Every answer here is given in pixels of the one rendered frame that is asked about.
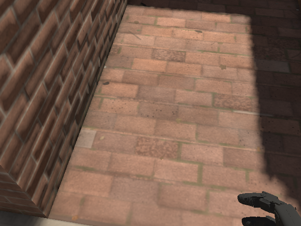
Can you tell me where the robot right hand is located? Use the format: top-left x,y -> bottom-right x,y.
237,191 -> 301,226

